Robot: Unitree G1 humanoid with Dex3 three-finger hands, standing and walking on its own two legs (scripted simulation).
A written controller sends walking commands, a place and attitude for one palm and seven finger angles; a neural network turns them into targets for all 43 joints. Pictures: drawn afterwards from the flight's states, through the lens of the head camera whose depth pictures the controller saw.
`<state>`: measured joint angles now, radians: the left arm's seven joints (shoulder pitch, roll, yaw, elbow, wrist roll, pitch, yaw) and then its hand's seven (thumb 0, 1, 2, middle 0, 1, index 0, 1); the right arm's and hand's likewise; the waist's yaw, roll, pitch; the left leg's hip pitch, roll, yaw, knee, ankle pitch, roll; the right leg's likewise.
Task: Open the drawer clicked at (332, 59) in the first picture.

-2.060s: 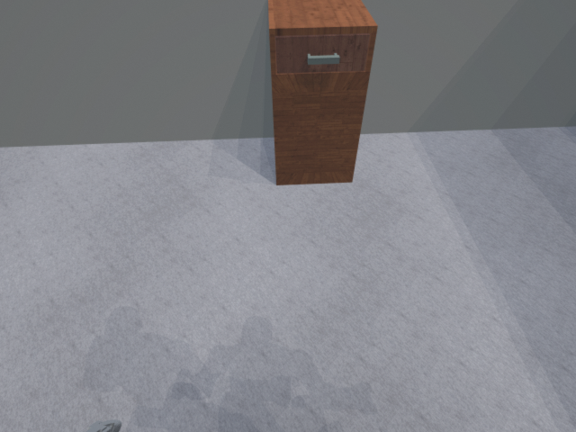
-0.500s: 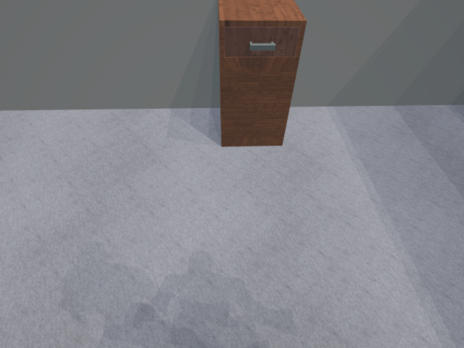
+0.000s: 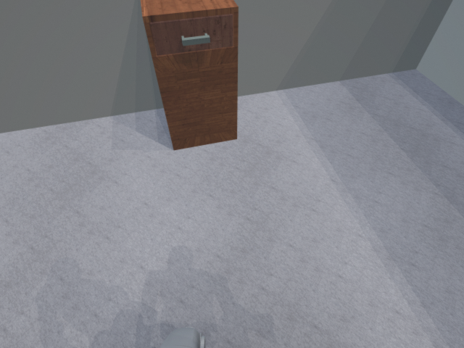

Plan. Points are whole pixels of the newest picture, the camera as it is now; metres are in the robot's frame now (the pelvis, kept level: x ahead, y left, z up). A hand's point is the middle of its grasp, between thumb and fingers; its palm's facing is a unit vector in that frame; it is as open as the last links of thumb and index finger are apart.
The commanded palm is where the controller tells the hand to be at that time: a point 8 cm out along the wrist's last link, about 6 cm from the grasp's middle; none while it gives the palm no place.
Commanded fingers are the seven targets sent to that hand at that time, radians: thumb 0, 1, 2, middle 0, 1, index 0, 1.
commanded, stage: walk to a spot facing it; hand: left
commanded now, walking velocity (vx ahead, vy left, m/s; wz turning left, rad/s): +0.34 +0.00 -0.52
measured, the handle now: (195, 38) +1.31 +0.30 -0.09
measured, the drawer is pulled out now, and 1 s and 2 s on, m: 0.00 0.00 0.00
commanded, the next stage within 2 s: turn to face it in 1.46 s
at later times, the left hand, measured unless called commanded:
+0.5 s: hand (145, 251) +0.34 +0.25 -0.16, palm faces -0.24 -0.95 -0.21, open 7.4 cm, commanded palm none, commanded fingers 0.00 0.90 0.90 -0.20 -0.30 -0.20 -0.30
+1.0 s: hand (234, 183) +0.56 +0.06 -0.16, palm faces -0.48 -0.85 -0.21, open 7.1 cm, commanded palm none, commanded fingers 0.00 0.90 0.90 -0.20 -0.30 -0.20 -0.30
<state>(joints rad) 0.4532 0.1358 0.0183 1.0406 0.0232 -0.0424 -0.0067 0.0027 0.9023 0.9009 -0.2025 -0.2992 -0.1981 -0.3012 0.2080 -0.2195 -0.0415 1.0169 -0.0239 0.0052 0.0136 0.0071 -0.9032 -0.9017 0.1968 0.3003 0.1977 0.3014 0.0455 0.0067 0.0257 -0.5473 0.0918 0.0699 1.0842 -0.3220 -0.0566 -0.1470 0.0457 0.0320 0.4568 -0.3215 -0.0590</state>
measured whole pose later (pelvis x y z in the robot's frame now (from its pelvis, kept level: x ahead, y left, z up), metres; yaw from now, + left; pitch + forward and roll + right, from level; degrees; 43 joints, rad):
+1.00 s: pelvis +0.38 -0.05 +0.00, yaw -31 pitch +0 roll +0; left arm 0.18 0.18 0.07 0.98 0.01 -0.06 0.01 -0.03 0.94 0.90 -0.21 -0.30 -0.20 -0.30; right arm 0.30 -0.15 -0.04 1.03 -0.03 -0.02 0.00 0.00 -0.90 -0.90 0.20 0.30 0.20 0.30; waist -0.05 0.02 0.05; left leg -0.52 0.17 0.07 1.14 -0.31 -0.05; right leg -0.27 0.04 -0.10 0.49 -0.22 -0.08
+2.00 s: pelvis +0.62 -0.18 -0.01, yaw -34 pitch -1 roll -1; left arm 0.09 0.12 0.03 0.96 0.03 0.01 0.03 0.00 0.90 0.90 -0.20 -0.30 -0.20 -0.30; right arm 0.29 -0.15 -0.06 1.01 -0.02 0.05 0.01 0.00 -0.91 -0.90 0.20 0.30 0.20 0.30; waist -0.05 -0.01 0.04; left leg -0.41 0.10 0.13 0.91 -0.45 -0.05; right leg -0.32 -0.16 -0.28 0.58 -0.22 0.00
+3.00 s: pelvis +0.59 -0.17 -0.01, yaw +2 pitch +0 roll +0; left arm 0.23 0.28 0.07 0.94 0.01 0.07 0.02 0.01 0.90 0.90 -0.20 -0.30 -0.20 -0.30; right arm 0.12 -0.23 -0.05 0.89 -0.02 0.03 0.02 0.00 -0.90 -0.90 0.20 0.30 0.20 0.30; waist 0.02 -0.05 0.09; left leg -0.29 0.01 0.05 0.60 -0.32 0.02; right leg -0.45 -0.15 -0.09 1.04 -0.50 0.08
